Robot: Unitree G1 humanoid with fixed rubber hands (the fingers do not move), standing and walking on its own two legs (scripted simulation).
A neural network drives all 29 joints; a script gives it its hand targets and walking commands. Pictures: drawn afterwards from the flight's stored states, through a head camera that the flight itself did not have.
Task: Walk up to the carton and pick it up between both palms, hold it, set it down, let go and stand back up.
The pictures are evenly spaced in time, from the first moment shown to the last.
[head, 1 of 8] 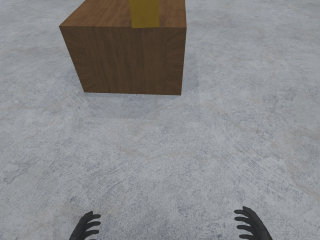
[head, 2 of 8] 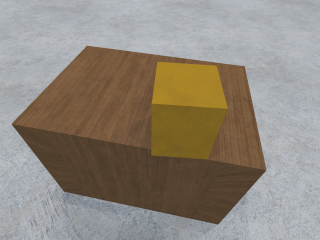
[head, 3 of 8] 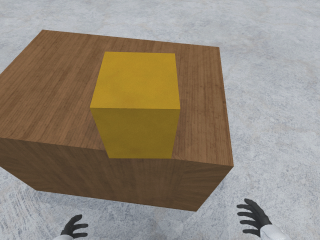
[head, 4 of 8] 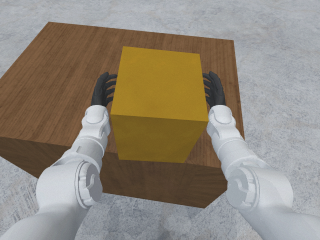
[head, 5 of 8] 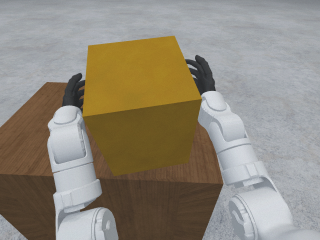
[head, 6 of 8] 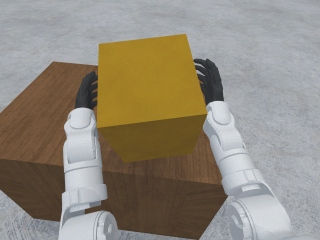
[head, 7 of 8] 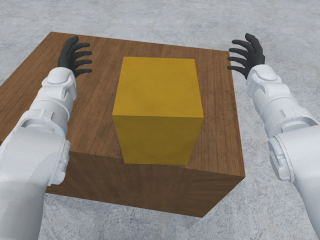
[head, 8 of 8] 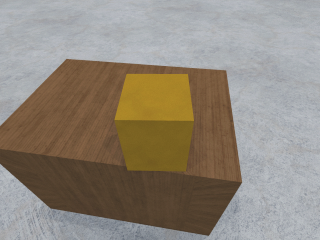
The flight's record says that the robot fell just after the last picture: no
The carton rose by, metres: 0.21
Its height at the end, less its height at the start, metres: +0.00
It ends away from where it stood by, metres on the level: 0.02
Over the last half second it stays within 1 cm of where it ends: yes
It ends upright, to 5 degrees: yes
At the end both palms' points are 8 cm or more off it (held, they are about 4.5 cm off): yes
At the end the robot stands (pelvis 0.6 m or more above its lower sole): yes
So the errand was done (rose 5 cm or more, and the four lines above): yes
